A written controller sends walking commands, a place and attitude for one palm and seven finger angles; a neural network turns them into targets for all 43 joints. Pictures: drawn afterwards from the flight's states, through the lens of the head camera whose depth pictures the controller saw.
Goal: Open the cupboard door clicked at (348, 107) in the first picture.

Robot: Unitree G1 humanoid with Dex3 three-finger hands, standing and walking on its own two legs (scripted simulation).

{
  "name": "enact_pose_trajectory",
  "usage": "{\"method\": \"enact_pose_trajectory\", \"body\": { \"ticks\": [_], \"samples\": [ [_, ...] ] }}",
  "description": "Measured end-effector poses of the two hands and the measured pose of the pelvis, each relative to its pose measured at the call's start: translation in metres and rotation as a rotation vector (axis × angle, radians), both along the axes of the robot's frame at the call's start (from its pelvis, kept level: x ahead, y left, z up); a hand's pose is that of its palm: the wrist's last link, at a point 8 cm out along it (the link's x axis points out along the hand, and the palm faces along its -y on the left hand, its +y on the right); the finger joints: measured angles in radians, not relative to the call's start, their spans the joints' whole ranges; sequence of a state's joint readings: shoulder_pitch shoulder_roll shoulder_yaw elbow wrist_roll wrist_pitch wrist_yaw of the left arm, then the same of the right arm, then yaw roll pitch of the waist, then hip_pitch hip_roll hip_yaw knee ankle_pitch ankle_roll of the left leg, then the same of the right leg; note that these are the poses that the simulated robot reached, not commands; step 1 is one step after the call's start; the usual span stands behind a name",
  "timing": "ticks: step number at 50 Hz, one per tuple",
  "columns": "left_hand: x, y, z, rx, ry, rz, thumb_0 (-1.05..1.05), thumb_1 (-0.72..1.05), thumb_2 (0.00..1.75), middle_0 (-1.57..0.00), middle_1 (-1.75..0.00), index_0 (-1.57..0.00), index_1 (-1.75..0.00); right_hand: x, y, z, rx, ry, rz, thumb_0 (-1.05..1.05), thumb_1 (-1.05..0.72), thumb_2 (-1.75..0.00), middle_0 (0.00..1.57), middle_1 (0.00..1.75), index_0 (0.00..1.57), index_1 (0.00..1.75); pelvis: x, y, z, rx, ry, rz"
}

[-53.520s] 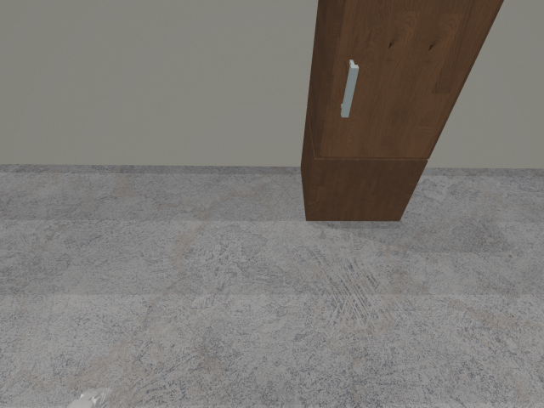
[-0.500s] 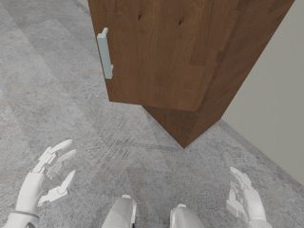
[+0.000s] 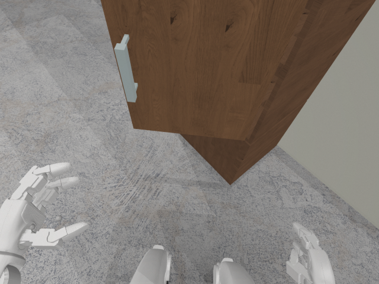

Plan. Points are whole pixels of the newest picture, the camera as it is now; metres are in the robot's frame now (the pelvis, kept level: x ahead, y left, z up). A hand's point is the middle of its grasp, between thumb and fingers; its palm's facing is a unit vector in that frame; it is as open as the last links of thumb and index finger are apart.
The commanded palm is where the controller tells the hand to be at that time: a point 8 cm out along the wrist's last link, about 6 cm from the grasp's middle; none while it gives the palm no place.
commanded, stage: raise the hand with hooked fingers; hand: left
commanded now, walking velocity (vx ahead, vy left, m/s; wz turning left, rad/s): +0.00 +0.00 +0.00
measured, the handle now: (129, 70) +0.60 +0.21 +0.06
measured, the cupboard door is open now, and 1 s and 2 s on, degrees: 44 44 44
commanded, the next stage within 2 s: move the hooked fingers beside the handle in 1.22 s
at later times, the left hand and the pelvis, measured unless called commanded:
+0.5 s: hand (52, 200) +0.25 +0.27 +0.06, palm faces -0.02 -1.00 -0.06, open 13.8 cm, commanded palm +0.23 +0.32 +0.07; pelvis -0.01 +0.00 +0.01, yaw +0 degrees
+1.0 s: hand (61, 175) +0.29 +0.27 +0.06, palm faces -0.02 -1.00 -0.04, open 14.0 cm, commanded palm +0.27 +0.32 +0.07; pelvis +0.01 +0.00 +0.01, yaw +0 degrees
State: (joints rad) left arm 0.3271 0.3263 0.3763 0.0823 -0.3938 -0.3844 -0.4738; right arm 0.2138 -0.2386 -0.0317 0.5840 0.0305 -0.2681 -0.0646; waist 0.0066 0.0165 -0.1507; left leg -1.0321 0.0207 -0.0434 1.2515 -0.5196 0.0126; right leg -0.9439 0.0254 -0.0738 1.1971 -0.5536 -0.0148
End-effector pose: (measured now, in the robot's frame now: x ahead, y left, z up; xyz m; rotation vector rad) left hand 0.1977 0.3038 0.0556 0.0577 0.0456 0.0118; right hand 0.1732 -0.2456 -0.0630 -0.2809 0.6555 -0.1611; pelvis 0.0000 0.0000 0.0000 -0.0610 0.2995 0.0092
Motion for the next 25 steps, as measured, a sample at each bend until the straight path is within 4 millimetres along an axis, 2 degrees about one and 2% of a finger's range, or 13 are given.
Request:
{"method": "enact_pose_trajectory", "body": {
  "ticks": [8, 16, 25],
  "samples": [
    [0.005, 0.003, -0.004, 0.007, 0.032, -0.033, 0.0, -0.11, 0.47, -0.27, -0.95, -0.27, -0.95, 0.001, 0.007, 0.005, -0.005, 0.0, 0.023, 0.02, -0.91, -0.9, 0.2, 0.3, 0.2, 0.3, -0.003, 0.005, 0.002, -0.004, -0.004, 0.007],
    [0.014, 0.016, 0.011, 0.016, -0.032, -0.009, 0.0, -0.3, 0.38, -0.28, -1.07, -0.29, -1.07, -0.004, 0.015, 0.009, 0.004, 0.002, 0.046, 0.02, -0.9, -0.9, 0.2, 0.3, 0.2, 0.3, -0.007, 0.005, 0.005, -0.007, -0.014, 0.011],
    [0.029, 0.019, 0.008, 0.003, 0.013, -0.035, -0.01, -0.46, 0.32, -0.29, -1.17, -0.3, -1.17, -0.018, 0.011, 0.009, 0.0, 0.031, 0.037, 0.02, -0.9, -0.9, 0.2, 0.3, 0.21, 0.3, -0.009, 0.005, 0.008, -0.002, -0.021, 0.009]
  ]
}}
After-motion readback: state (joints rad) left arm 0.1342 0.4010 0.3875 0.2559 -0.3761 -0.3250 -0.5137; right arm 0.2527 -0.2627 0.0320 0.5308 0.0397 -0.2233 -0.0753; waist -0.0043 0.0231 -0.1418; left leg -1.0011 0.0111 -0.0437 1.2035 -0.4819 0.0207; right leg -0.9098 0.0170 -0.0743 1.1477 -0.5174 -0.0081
